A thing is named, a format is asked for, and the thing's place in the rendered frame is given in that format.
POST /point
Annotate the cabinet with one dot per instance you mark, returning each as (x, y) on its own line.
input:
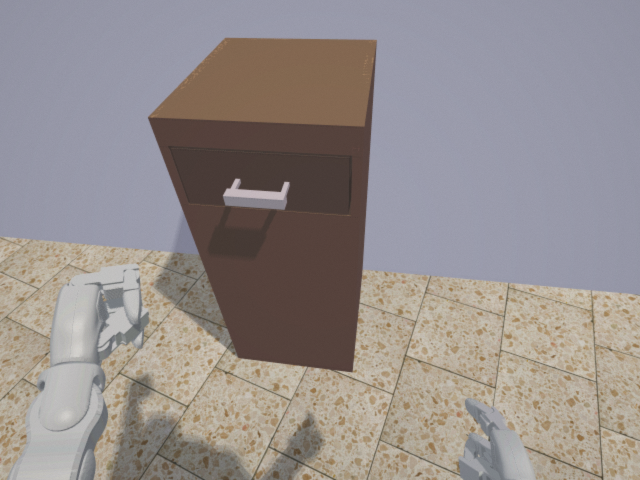
(287, 282)

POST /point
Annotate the handle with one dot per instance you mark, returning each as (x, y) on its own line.
(255, 198)

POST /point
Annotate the left robot forearm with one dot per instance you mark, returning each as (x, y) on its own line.
(63, 424)

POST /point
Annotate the robot right hand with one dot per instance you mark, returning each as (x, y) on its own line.
(503, 458)

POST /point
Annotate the robot left hand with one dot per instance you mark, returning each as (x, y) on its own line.
(80, 314)

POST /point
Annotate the drawer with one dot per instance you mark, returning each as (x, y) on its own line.
(318, 182)

